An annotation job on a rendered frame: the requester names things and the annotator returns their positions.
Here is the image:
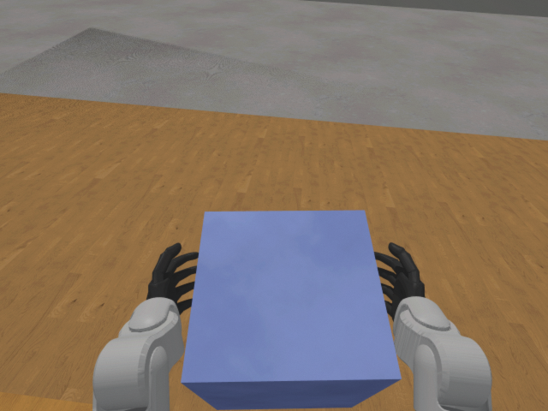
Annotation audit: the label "robot right hand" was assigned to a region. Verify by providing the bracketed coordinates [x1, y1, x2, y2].
[374, 242, 425, 322]

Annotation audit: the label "robot left forearm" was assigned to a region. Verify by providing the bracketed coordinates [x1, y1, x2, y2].
[92, 297, 184, 411]

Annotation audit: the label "robot left hand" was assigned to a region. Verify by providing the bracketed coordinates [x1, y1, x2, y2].
[146, 242, 199, 315]

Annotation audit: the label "carton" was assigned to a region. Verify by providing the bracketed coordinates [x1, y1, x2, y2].
[181, 210, 402, 410]

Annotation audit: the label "robot right forearm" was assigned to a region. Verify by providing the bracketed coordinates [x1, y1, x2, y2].
[393, 296, 492, 411]

